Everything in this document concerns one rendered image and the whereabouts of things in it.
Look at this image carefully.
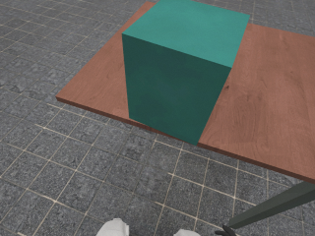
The table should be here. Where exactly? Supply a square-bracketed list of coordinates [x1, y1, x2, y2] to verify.
[55, 1, 315, 229]

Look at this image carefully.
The robot left thigh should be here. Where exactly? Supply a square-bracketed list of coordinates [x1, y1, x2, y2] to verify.
[95, 219, 129, 236]

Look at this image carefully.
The carton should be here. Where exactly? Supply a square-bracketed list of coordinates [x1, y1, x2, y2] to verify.
[121, 0, 250, 146]

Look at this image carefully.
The right robot hand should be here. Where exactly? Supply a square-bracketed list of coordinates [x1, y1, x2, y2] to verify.
[215, 225, 236, 236]

